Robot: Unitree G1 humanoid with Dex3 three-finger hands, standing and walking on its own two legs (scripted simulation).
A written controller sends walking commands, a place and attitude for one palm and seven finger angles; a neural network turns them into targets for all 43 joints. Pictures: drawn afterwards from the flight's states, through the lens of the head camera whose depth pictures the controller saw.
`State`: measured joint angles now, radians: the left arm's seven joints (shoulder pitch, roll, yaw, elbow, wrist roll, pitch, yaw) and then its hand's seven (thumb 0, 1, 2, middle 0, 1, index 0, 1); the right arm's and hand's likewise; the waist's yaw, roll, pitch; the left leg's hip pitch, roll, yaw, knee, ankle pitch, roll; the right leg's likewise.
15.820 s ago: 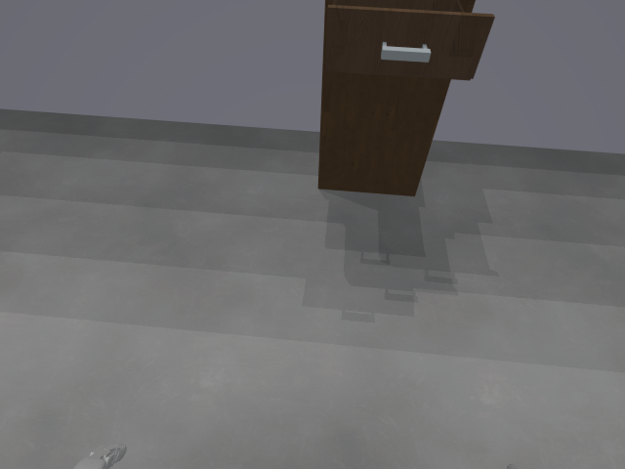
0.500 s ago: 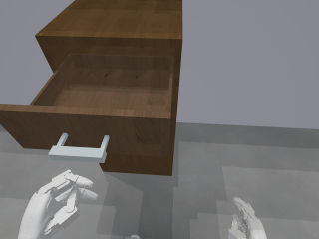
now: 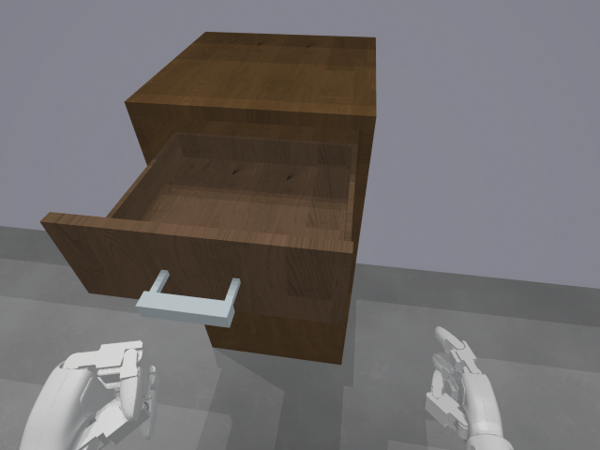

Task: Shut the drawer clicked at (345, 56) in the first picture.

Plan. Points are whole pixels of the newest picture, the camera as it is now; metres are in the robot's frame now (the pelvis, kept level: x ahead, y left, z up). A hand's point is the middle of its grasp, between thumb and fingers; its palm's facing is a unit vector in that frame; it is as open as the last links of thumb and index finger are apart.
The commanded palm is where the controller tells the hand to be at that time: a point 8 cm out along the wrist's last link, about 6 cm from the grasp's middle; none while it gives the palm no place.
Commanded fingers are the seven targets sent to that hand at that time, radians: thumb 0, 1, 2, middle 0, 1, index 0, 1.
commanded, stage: raise the hand and make a fist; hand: left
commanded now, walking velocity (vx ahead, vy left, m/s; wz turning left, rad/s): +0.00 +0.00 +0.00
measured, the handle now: (192, 295) +0.29 +0.19 +0.07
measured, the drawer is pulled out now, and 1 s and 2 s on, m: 0.29 0.29 0.29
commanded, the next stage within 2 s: bring the fist close to the handle in 0.62 s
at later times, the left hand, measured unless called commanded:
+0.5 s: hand (136, 401) +0.12 +0.16 +0.16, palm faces +0.01 -0.99 -0.14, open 3.3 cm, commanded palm +0.06 +0.21 +0.18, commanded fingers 0.00 0.90 0.90 -1.40 -1.60 -1.40 -1.60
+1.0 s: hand (142, 388) +0.14 +0.17 +0.14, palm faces +0.01 -1.00 -0.08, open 3.3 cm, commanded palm +0.10 +0.22 +0.15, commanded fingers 0.00 0.90 0.90 -1.40 -1.60 -1.40 -1.60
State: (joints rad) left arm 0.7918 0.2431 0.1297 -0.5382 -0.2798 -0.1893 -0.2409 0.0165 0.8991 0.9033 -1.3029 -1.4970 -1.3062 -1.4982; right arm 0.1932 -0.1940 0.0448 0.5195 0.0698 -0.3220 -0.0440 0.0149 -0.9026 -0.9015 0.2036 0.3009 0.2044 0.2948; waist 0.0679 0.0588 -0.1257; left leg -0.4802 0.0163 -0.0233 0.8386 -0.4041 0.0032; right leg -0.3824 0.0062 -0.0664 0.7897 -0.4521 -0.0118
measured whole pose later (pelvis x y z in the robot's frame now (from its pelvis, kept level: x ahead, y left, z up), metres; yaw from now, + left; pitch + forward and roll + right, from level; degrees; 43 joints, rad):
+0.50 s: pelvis -0.01 -0.02 +0.01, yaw +0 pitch -1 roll -1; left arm 0.75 0.28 0.21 -0.61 -0.32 -0.03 -0.26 0.02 0.90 0.90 -1.40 -1.60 -1.40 -1.60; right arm 0.24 -0.24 0.06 0.58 0.09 -0.41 -0.07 0.02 -0.90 -0.90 0.20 0.30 0.21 0.30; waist 0.07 0.07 -0.10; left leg -0.35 0.04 -0.03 0.72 -0.35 -0.02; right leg -0.26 0.03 -0.07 0.67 -0.39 -0.03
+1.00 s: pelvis +0.00 -0.01 +0.01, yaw +0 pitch +0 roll -1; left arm 0.68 0.24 0.19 -0.46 -0.31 -0.08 -0.29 0.02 0.90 0.90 -1.40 -1.60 -1.40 -1.60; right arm 0.22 -0.24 0.05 0.60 0.07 -0.45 -0.07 0.02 -0.90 -0.90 0.20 0.30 0.21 0.30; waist 0.07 0.06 -0.08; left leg -0.37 0.02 -0.02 0.73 -0.35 -0.01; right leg -0.28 0.02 -0.07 0.68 -0.40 -0.02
